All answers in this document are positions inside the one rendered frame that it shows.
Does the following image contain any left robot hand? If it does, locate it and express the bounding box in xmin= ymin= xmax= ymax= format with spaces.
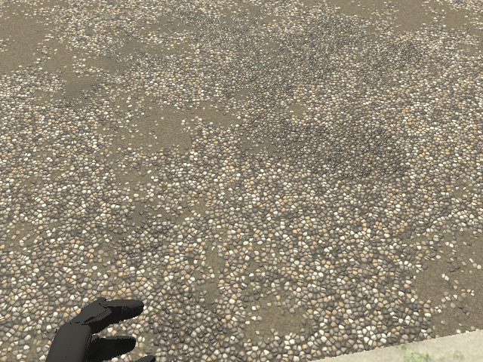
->
xmin=45 ymin=297 xmax=155 ymax=362

